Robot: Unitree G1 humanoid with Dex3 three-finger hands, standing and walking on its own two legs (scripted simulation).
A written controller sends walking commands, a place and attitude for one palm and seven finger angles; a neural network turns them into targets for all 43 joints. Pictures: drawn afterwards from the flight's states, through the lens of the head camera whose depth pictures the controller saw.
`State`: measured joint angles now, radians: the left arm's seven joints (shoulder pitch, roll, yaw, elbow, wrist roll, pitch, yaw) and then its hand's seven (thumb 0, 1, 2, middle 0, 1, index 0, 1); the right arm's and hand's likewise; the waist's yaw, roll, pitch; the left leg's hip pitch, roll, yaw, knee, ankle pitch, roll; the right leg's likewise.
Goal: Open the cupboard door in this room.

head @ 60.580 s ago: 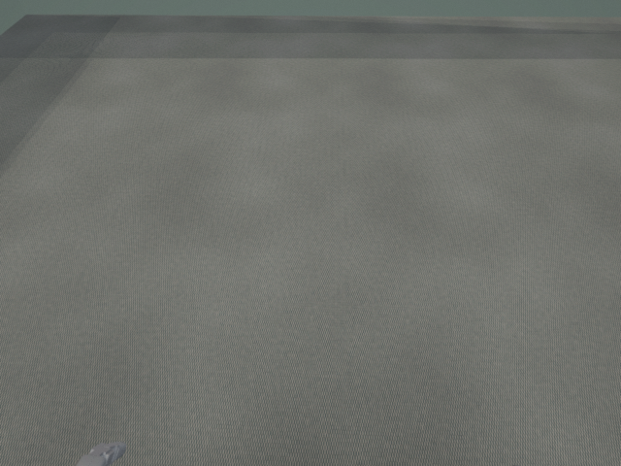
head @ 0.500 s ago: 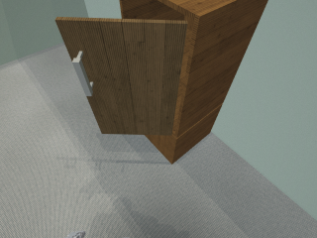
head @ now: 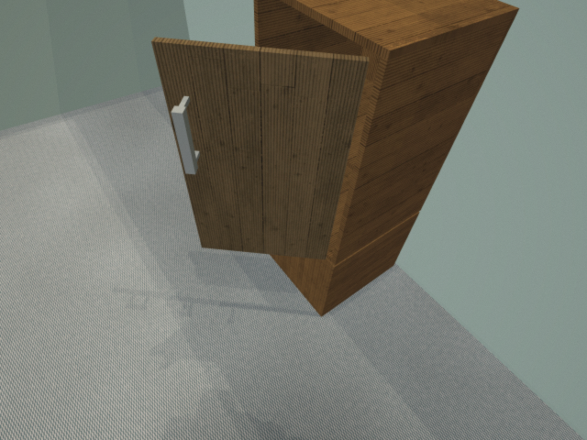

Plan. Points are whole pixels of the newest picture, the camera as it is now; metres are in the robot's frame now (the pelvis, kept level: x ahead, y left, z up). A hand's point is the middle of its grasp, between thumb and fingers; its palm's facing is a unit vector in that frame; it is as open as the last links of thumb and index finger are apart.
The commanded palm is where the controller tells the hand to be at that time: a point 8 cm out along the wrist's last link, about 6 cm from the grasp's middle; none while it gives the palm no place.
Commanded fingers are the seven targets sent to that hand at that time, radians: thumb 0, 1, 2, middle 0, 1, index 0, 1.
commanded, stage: come to a stop and stand still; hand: left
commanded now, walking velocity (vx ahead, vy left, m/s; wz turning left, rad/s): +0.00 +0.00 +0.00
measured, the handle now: (188, 136) +0.63 +0.27 +0.03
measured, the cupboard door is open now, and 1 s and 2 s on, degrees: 49 49 49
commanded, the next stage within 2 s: look again from close up in 0.14 s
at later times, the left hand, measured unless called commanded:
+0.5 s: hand out of the picture +0.02 +0.19 -0.17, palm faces -0.02 -0.97 -0.24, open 7.4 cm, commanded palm none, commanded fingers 0.00 0.90 0.90 -0.20 -0.30 -0.20 -0.30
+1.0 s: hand out of the picture +0.05 +0.15 -0.17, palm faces -0.01 -0.97 -0.23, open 7.3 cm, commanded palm none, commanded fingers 0.00 0.90 0.90 -0.20 -0.30 -0.20 -0.30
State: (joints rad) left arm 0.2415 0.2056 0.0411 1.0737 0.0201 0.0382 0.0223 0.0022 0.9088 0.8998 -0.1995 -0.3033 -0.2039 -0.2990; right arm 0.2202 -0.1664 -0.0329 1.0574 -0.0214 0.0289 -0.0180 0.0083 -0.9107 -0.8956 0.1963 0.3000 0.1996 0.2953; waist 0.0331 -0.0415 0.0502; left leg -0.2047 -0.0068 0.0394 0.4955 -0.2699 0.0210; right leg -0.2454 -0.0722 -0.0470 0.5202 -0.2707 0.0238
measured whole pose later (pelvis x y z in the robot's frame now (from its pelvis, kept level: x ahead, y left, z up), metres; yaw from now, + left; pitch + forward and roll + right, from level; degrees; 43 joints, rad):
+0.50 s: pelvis +0.02 +0.01 +0.00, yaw -1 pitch -1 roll +1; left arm 0.29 0.15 -0.02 1.11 0.02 -0.01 0.03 0.00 0.91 0.90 -0.20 -0.30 -0.20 -0.30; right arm 0.31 -0.18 0.01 1.03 -0.01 -0.02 -0.03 0.02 -0.93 -0.90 0.20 0.30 0.20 0.30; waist 0.00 0.05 0.02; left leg -0.18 -0.01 0.07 0.50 -0.31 0.03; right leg -0.23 -0.08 -0.02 0.52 -0.27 0.05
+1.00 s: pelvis +0.03 -0.03 +0.00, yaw -1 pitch -1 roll +1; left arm 0.25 0.15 0.00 1.09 0.02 -0.02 0.02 0.00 0.92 0.90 -0.20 -0.30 -0.20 -0.30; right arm 0.29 -0.18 0.00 1.09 -0.02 0.00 -0.02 0.01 -0.91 -0.90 0.20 0.30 0.20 0.30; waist 0.00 0.04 0.03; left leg -0.16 0.04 0.05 0.48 -0.30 -0.02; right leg -0.22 -0.02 -0.04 0.52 -0.29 -0.01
